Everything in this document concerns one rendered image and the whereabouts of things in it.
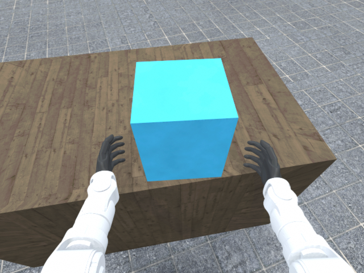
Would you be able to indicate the pedestal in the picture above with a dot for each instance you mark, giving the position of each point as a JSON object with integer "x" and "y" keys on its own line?
{"x": 55, "y": 113}

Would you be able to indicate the right robot upper arm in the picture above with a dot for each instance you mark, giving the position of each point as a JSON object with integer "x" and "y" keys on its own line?
{"x": 320, "y": 265}

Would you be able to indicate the robot right hand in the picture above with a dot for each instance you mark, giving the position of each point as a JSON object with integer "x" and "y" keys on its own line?
{"x": 268, "y": 163}

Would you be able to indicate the carton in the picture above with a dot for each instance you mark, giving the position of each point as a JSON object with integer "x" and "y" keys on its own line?
{"x": 183, "y": 118}

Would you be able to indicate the robot right forearm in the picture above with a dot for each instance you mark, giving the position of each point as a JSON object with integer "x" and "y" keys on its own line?
{"x": 293, "y": 230}

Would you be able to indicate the robot left hand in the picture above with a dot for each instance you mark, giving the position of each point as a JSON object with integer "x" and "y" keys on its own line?
{"x": 105, "y": 157}

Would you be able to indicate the robot left forearm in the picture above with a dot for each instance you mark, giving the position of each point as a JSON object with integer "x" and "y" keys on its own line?
{"x": 94, "y": 220}

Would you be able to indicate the left robot upper arm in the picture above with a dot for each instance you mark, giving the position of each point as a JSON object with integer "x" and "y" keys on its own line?
{"x": 76, "y": 261}

